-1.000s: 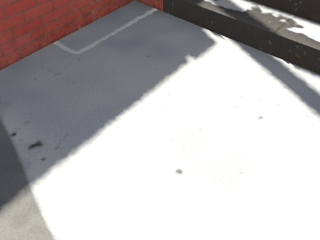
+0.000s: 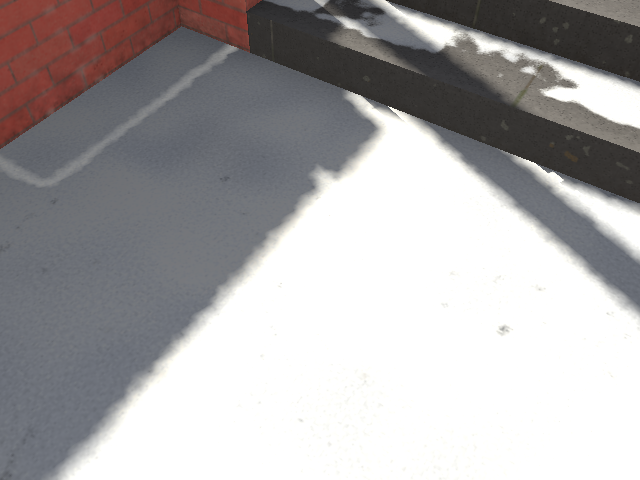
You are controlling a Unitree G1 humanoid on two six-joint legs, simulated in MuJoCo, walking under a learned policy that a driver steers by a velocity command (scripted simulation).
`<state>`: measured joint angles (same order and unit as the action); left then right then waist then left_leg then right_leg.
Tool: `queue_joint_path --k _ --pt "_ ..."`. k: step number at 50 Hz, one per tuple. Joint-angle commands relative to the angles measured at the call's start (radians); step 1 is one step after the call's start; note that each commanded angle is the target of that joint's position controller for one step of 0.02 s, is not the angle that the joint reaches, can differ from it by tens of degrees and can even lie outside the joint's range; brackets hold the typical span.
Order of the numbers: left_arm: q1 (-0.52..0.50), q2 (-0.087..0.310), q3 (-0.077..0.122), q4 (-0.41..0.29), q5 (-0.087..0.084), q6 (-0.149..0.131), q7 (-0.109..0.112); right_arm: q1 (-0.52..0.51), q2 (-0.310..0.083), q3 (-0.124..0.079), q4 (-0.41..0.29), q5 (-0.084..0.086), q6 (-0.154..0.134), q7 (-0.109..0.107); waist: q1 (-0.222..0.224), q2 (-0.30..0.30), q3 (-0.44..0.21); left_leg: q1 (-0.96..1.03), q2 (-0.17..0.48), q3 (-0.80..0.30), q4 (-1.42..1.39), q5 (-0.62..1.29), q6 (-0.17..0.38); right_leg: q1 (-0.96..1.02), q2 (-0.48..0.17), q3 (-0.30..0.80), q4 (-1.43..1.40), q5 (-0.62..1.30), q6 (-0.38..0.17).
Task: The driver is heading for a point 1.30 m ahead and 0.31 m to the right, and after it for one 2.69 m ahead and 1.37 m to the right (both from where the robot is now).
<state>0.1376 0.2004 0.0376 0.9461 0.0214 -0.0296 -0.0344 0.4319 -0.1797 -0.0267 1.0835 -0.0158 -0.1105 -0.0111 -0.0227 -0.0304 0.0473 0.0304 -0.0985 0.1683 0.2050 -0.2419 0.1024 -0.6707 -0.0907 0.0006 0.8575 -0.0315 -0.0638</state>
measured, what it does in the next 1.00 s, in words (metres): walks ahead, turning right: right foot, then left foot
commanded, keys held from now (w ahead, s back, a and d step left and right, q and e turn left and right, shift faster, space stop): w+e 0.72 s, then w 0.28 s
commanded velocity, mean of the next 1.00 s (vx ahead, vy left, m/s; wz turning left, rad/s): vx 0.50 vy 0.00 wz -0.47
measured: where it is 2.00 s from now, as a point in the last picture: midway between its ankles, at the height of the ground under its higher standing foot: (463, 266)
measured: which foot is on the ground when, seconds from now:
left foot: down 0.00-0.20, up 0.22-0.70, down 0.72-1.00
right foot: up 0.00-0.18, down 0.20-0.72, up 0.74-1.00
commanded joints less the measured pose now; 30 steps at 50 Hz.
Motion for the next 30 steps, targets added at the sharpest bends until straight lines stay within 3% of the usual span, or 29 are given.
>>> queue_joint_path --k 1,3,5,7,8,9,10,11,12,13,14,16,18,20,24,30 --pt "-0.123 0.008 -0.011 -0.084 -0.004 -0.011 -0.006 0.051 -0.101 -0.009 -0.031 0.003 -0.013 -0.012 -0.016 0.084 0.073 -0.078 0.27 -0.053 -0.08 0.527 0.014 0.048 0.037 -0.094 -0.144 0.078 -0.006" --pt "-0.163 0.015 -0.012 -0.106 -0.001 -0.012 -0.006 0.085 -0.111 -0.01 -0.021 -0.002 -0.008 -0.021 -0.027 0.085 0.071 0.016 0.293 -0.028 -0.039 0.631 0.012 0.046 0.057 -0.125 -0.206 0.045 -0.025" --pt "-0.14 0.031 -0.004 -0.109 0.004 -0.014 -0.003 0.081 -0.131 -0.013 -0.021 -0.004 -0.001 -0.031 -0.004 0.101 0.041 0.089 0.313 0.003 0.056 0.879 0.003 0.101 0.102 -0.157 -0.24 -0.037 -0.058" --pt "-0.034 0.057 0.012 -0.082 0.008 -0.015 0.005 0.057 -0.159 -0.022 -0.028 -0.008 0.009 -0.043 0.052 0.134 -0.021 0.125 0.334 0.028 0.232 1.121 -0.002 0.215 0.161 -0.183 -0.244 -0.147 -0.102" --pt "0.062 0.08 0.025 -0.054 0.009 -0.017 0.007 0.043 -0.174 -0.027 -0.038 -0.011 0.017 -0.043 0.091 0.146 -0.072 0.115 0.343 0.032 0.376 1.129 0.002 0.312 0.183 -0.178 -0.273 -0.179 -0.13" --pt "0.187 0.11 0.043 -0.015 0.018 -0.023 0.01 0.022 -0.184 -0.032 -0.052 -0.008 0.023 -0.037 0.153 0.137 -0.13 0.036 0.334 0.046 0.579 0.999 -0.002 0.48 0.191 -0.147 -0.362 -0.158 -0.164" --pt "0.31 0.189 0.073 0.005 0.032 -0.023 0.02 -0.006 -0.171 -0.03 -0.09 -0.002 0.02 -0.027 0.213 0.054 -0.209 -0.18 0.299 0.057 0.89 0.656 -0.02 0.703 0.03 0.071 -0.403 -0.236 -0.229" --pt "0.263 0.276 0.098 -0.024 0.018 -0.006 0.024 0.017 -0.084 -0.022 -0.159 0.015 0.01 -0.004 0.128 -0.217 -0.281 -0.64 0.044 -0.003 1.288 -0.27 -0.08 0.985 -0.261 0.662 -0.504 -0.17 -0.408" --pt "0.26 0.259 0.095 -0.02 -0.007 0.005 0.022 -0.083 -0.156 -0.032 -0.189 0.001 -0.003 0.003 0.145 -0.019 -0.253 -0.772 0.086 -0.203 1.318 -0.213 -0.062 0.957 -0.248 0.681 -0.57 -0.18 -0.414" --pt "0.197 0.217 0.084 -0.024 -0.01 0.004 0.028 -0.149 -0.148 -0.03 -0.219 0.009 -0.019 0.008 0.115 0.014 -0.132 -0.807 0.141 -0.22 1.246 -0.121 -0.057 0.842 -0.231 0.553 -0.599 -0.158 -0.371" --pt "0.157 0.158 0.07 -0.024 -0.008 -0.001 0.028 -0.141 -0.148 -0.031 -0.214 0.011 -0.024 0.007 0.064 0.094 -0.043 -0.752 0.176 -0.211 1.138 -0.073 -0.061 0.698 -0.189 0.46 -0.627 -0.042 -0.316" --pt "0.116 0.121 0.054 -0.031 -0.014 -0.02 0.039 -0.125 -0.123 -0.029 -0.218 -0.023 0.013 0.007 0.001 0.093 -0.017 -0.632 0.205 -0.213 1.016 -0.064 -0.093 0.55 -0.09 0.319 -0.638 0.121 -0.258" --pt "0.148 0.145 0.056 -0.026 -0.021 -0.041 0.038 -0.127 -0.108 -0.028 -0.233 -0.037 0.048 0.014 -0.013 0.061 -0.028 -0.606 0.203 -0.191 0.944 -0.06 -0.12 0.512 -0.05 0.269 -0.637 0.228 -0.249" --pt "0.184 0.179 0.063 -0.024 -0.022 -0.046 0.036 -0.194 -0.108 -0.027 -0.269 -0.036 0.063 0.019 -0.003 0.031 -0.018 -0.633 0.203 -0.17 0.857 0.004 -0.143 0.492 -0.021 0.246 -0.648 0.251 -0.233" --pt "0.276 0.179 0.063 -0.024 -0.022 -0.037 0.033 -0.377 -0.119 -0.023 -0.344 -0.028 0.069 0.025 0.065 -0.018 -0.004 -0.706 0.187 -0.155 0.665 0.162 -0.157 0.554 0.007 0.259 -0.635 0.268 -0.173" --pt "0.363 0.197 0.066 -0.036 -0.006 -0.028 0.046 -0.554 -0.131 -0.007 -0.429 -0.015 0.055 0.033 0.129 -0.043 -0.003 -0.727 0.129 -0.164 0.459 0.202 -0.131 0.711 -0.019 0.331 -0.563 0.325 -0.163"
Velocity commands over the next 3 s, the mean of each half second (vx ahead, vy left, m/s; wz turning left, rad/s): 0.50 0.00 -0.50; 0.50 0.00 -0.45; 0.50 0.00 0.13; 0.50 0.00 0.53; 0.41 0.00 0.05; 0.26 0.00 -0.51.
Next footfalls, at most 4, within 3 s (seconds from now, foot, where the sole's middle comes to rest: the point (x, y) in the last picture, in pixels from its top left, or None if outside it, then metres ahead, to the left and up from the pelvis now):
0.20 right None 0.26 -0.09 -0.78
0.72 left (334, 417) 0.62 -0.02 -0.78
1.20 right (467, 380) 0.70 -0.33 -0.78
1.74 left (420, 264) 1.04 -0.26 -0.78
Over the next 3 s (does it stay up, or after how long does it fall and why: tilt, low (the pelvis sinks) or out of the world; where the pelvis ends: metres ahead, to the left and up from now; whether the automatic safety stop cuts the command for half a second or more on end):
stays up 1.33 -0.34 0.00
